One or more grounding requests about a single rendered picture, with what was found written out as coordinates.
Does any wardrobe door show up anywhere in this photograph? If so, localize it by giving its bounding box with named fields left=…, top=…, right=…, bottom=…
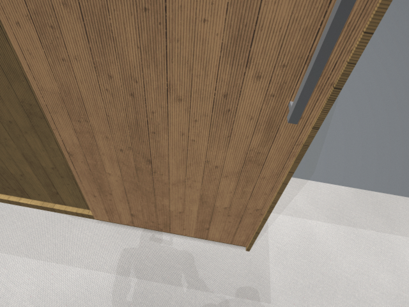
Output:
left=0, top=20, right=90, bottom=210
left=0, top=0, right=379, bottom=247

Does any handle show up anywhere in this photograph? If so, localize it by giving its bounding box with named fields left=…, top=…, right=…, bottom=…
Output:
left=287, top=0, right=356, bottom=124

